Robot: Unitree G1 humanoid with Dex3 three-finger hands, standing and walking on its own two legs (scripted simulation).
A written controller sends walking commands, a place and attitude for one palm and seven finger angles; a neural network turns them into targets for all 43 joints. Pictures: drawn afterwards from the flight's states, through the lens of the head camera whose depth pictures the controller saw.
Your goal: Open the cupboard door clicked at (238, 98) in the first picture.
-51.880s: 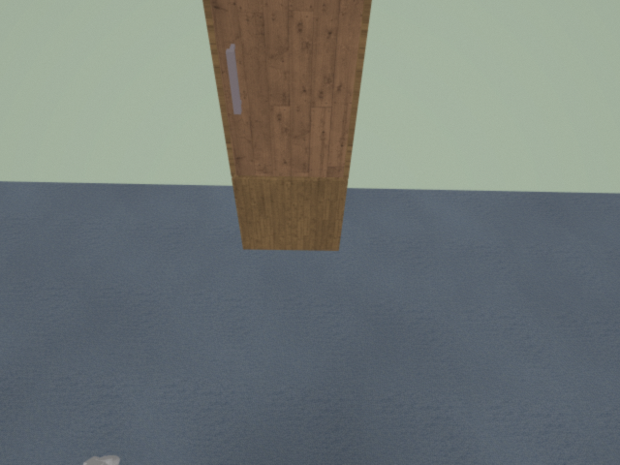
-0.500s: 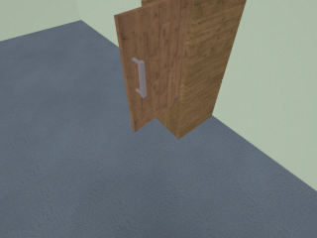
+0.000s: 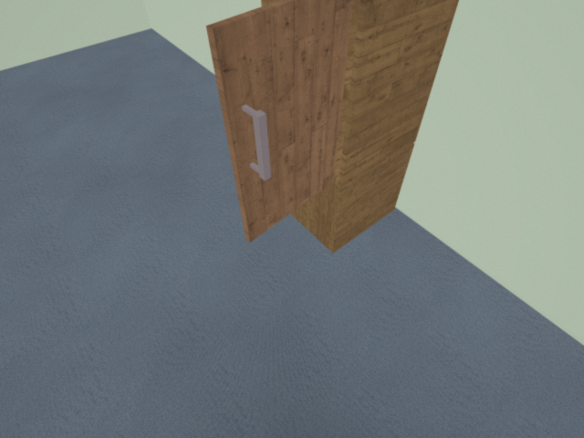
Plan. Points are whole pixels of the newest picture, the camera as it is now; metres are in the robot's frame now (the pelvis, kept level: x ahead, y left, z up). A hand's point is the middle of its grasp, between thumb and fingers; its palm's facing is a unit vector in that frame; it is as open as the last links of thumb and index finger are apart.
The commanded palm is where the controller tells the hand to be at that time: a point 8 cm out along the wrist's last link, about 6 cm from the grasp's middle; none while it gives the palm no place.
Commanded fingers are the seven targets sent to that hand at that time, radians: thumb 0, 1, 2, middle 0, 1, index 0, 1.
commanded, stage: look to check the result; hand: left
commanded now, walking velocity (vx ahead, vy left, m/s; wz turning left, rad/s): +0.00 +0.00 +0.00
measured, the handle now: (256, 143) +0.69 +0.12 -0.01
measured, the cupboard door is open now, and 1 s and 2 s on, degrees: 95 95 95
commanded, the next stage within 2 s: stand and wait in 0.24 s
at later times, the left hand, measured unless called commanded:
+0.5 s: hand out of the picture +0.10 +0.22 -0.16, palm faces -0.01 -0.95 -0.32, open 7.4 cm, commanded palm none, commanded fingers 0.00 0.90 0.90 -0.20 -0.30 -0.20 -0.30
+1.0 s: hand out of the picture +0.11 +0.22 -0.15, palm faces -0.02 -0.94 -0.33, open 7.4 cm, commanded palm none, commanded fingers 0.00 0.90 0.90 -0.20 -0.30 -0.20 -0.30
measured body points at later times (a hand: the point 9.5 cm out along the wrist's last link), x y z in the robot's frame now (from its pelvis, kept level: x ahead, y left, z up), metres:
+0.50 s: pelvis +0.02 -0.01 +0.00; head +0.04 -0.02 +0.45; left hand +0.10 +0.27 -0.13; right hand +0.07 -0.29 -0.15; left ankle +0.01 +0.12 -0.75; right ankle +0.03 -0.10 -0.75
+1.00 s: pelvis +0.03 -0.01 +0.00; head +0.05 -0.02 +0.45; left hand +0.11 +0.27 -0.13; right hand +0.08 -0.30 -0.14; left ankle +0.01 +0.12 -0.75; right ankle +0.03 -0.10 -0.75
